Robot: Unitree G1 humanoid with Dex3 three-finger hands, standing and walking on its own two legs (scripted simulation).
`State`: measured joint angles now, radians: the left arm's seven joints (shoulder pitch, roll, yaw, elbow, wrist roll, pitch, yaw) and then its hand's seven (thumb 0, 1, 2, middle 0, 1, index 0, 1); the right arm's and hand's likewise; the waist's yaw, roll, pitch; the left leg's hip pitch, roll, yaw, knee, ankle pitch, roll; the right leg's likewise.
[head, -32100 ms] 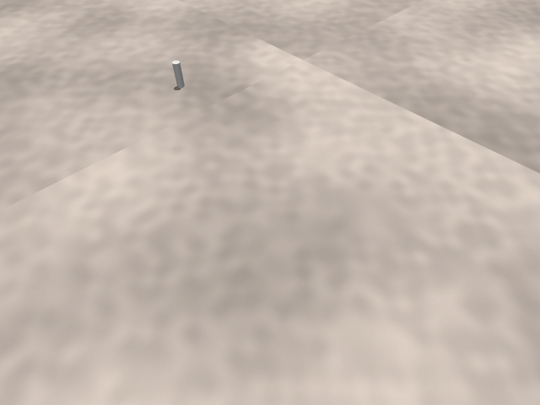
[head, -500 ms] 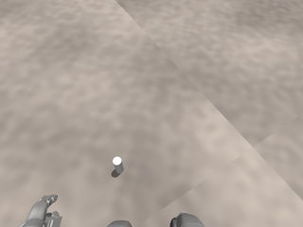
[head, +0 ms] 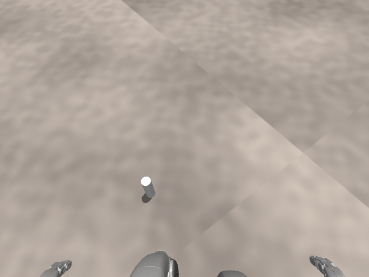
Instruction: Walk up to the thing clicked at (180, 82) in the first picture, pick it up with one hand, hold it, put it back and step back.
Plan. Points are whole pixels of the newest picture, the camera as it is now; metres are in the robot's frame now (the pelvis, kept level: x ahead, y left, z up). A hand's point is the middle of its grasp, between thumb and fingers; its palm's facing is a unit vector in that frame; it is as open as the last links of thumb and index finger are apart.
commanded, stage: step back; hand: left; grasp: from the side
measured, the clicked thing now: (148, 187) +0.55 +0.23 -0.67
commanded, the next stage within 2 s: none
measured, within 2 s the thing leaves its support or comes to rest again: neither
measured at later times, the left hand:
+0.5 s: hand out of the picture -0.04 +0.27 -0.14, palm faces +0.06 -0.93 -0.35, open 7.4 cm
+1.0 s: hand out of the picture -0.21 +0.24 -0.15, palm faces +0.08 -0.91 -0.40, open 7.4 cm
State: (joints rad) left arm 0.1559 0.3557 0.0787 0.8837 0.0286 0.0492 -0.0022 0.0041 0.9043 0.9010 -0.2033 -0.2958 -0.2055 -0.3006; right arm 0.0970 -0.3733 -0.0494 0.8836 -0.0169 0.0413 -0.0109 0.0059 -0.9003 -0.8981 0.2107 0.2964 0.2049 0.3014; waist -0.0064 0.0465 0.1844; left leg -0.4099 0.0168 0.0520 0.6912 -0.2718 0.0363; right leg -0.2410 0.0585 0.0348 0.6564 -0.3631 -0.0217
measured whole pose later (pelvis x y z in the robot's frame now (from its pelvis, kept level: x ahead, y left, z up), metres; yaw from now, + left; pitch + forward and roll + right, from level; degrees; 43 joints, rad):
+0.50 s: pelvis -0.14 +0.00 +0.01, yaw +3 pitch -2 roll -2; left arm 0.15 0.39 0.09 0.80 0.01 0.08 0.01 0.00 0.90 0.90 -0.20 -0.30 -0.21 -0.30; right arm 0.16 -0.36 -0.04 0.86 -0.04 0.01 -0.02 0.01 -0.90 -0.90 0.21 0.30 0.21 0.30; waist 0.01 -0.04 0.17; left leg -0.31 0.00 -0.02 0.59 -0.24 0.03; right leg -0.46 0.12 0.16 1.20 -0.50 0.01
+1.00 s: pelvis -0.32 -0.04 -0.01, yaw +4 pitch -3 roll +2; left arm 0.11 0.40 0.08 0.78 0.03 0.07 0.02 0.01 0.90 0.90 -0.21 -0.30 -0.21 -0.30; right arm 0.21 -0.38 -0.04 0.89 -0.03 0.03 -0.01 0.01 -0.90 -0.90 0.21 0.30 0.20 0.30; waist 0.02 -0.07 0.19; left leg -0.29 -0.07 0.00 0.67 -0.33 0.02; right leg -0.43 -0.06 0.05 0.80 -0.37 0.00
